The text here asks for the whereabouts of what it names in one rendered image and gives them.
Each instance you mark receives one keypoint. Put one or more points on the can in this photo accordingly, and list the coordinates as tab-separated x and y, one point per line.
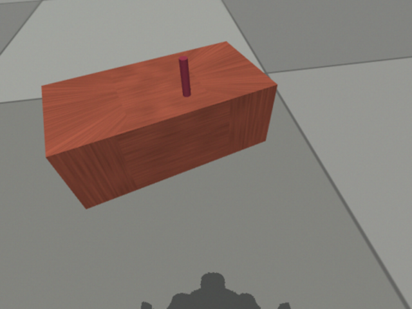
184	71

